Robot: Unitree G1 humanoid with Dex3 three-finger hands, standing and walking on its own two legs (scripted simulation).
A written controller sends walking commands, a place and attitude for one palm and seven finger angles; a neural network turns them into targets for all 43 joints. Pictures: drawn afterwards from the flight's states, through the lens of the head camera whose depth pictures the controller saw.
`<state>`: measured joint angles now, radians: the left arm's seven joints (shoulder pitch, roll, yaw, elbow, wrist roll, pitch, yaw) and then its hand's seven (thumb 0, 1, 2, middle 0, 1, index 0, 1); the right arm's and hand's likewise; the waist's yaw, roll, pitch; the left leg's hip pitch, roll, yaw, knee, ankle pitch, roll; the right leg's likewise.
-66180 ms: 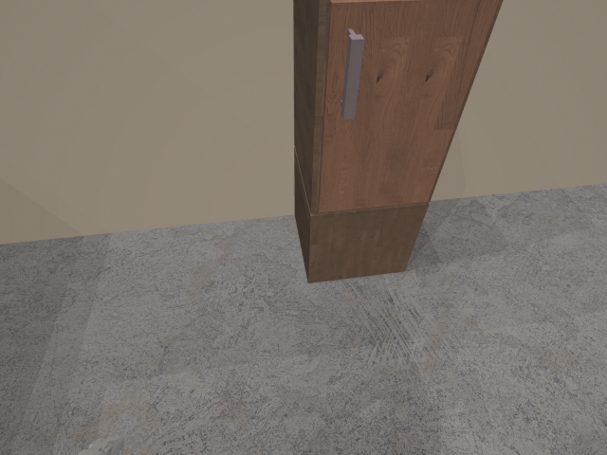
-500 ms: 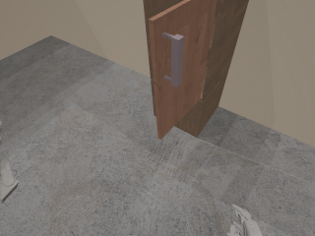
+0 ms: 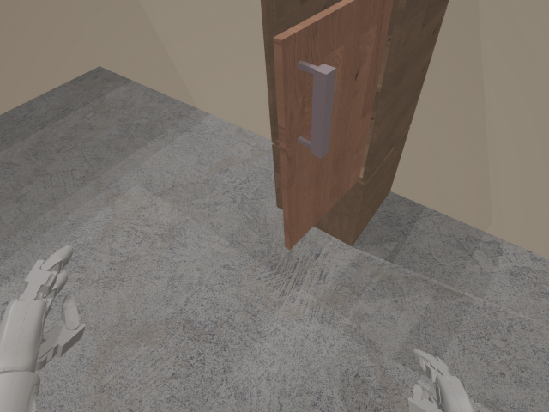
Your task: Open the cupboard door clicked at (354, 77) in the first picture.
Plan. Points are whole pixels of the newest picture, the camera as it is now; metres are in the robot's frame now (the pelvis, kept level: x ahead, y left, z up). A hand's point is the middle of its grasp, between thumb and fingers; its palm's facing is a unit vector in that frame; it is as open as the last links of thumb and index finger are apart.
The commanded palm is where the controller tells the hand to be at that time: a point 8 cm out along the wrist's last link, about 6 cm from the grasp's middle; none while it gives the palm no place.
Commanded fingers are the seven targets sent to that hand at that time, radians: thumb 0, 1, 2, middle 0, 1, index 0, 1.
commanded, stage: let the arm hang, fingers relaxed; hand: left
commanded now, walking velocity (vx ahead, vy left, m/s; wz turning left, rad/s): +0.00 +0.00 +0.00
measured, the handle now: (312, 111) +0.61 -0.04 +0.11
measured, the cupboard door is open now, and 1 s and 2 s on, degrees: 85 85 85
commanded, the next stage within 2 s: look to check the result in 1.02 s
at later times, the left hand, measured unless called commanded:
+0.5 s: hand out of the picture -0.06 +0.23 -0.16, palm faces +0.04 -0.97 -0.25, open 7.3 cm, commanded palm none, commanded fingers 0.00 0.90 0.90 -0.20 -0.30 -0.20 -0.30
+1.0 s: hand out of the picture -0.07 +0.18 -0.17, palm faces +0.04 -0.99 -0.14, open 7.4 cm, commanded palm none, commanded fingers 0.00 0.90 0.90 -0.20 -0.30 -0.20 -0.30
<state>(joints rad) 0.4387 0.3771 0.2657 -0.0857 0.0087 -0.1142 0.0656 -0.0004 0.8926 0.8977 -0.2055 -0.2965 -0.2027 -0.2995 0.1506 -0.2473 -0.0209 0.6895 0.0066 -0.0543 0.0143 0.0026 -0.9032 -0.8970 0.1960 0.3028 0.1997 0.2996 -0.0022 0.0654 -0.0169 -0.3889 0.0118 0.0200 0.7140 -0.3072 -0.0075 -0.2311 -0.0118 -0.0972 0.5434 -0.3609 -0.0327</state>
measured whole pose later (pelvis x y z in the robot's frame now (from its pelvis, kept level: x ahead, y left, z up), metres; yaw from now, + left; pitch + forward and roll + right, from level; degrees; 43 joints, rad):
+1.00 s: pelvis -0.05 +0.03 +0.01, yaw +0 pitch -2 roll +0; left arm 0.31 0.09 0.01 1.15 0.01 -0.01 0.03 0.00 0.91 0.90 -0.20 -0.30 -0.20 -0.30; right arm 0.31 -0.12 0.01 1.14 -0.02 0.01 -0.02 0.00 -0.91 -0.90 0.20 0.30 0.20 0.30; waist -0.02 0.01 0.04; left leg -0.22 -0.02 0.05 0.42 -0.16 0.04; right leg -0.17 -0.05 -0.08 0.45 -0.24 0.01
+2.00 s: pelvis -0.02 +0.02 +0.01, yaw +1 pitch -1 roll +0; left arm 0.29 0.12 0.02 1.15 0.00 -0.01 0.03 0.00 0.91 0.90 -0.20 -0.29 -0.20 -0.30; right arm 0.26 -0.13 0.01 1.16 -0.02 0.01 -0.03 0.00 -0.92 -0.90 0.20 0.30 0.20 0.30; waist -0.01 0.00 0.06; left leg -0.18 -0.01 0.03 0.41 -0.21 0.02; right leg -0.11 -0.04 -0.11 0.40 -0.27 0.00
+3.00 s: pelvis -0.01 +0.02 +0.01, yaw +1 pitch -1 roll +0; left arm 0.29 0.14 0.02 1.15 0.00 -0.01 0.03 0.00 0.91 0.90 -0.20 -0.29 -0.20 -0.30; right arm 0.25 -0.14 0.01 1.16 -0.02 0.00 -0.03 0.00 -0.91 -0.90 0.20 0.30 0.20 0.30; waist -0.01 -0.01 0.06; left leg -0.16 -0.02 0.02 0.39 -0.21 0.03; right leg -0.07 -0.04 -0.11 0.37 -0.27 0.01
